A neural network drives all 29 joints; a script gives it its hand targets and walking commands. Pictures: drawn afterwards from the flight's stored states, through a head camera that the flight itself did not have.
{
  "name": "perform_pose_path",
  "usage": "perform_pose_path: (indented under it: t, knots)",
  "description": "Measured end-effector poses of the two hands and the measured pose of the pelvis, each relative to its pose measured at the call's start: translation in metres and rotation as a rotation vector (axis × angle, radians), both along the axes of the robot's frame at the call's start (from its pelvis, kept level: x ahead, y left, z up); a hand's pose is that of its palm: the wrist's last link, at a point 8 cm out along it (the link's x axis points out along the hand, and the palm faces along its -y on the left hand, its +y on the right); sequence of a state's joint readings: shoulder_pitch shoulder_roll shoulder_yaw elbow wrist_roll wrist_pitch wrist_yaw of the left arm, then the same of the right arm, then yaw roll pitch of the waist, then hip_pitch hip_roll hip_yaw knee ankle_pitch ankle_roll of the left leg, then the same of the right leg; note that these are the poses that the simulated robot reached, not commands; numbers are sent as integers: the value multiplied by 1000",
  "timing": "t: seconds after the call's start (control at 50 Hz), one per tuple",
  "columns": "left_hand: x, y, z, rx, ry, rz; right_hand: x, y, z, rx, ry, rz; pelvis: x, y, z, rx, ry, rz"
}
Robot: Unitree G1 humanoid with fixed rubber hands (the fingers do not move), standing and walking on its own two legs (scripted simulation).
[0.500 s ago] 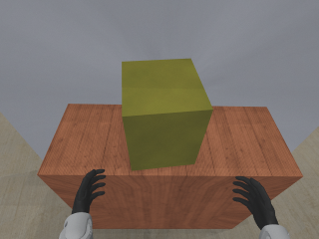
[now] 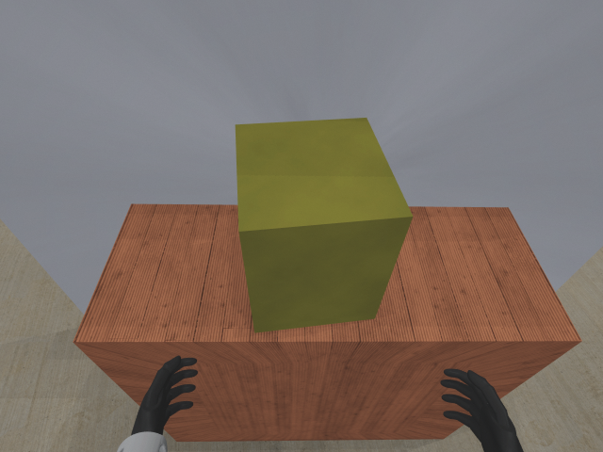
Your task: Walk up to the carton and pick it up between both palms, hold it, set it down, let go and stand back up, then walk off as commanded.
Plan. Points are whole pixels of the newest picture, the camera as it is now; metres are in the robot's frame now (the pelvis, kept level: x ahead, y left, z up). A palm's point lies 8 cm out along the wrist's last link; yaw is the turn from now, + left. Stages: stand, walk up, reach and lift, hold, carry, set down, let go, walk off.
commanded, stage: set down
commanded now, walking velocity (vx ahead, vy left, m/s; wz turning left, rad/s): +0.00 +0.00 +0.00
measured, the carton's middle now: (309, 227) +0.43 +0.02 +0.05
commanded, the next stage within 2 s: let go in 0.76 s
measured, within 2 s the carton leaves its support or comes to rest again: neither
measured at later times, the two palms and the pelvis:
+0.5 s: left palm (142, 432) +0.15 +0.22 -0.06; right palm (482, 451) +0.16 -0.21 -0.06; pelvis +0.00 +0.01 +0.00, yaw +0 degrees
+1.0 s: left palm (140, 433) +0.15 +0.23 -0.08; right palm out of the picture +0.16 -0.21 -0.09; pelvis +0.00 +0.01 +0.00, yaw +1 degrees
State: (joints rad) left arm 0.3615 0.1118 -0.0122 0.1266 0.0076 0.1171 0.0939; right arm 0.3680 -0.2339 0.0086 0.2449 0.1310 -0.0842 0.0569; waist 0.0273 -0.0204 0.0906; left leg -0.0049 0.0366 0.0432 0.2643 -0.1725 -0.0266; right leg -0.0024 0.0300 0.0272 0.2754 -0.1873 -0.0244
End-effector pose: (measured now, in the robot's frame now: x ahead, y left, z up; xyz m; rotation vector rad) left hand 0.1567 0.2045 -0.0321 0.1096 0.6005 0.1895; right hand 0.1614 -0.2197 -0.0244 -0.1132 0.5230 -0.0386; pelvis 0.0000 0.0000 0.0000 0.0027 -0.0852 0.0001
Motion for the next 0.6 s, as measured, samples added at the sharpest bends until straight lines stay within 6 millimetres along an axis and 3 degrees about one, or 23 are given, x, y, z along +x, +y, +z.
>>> perform_pose_path:
  t: [0.2,0.38,0.6]
  knots:
    - [1,11,-2,4,-1,12,1,9,-13,2,35,9,-1,6,-1,-1,7,0]
    - [-12,17,-24,8,104,-6,-3,4,-28,-30,89,4,-3,8,-1,-3,8,1]
    - [-5,20,-33,10,149,-31,-4,6,-45,-34,134,-1,-4,7,-2,-4,14,4]
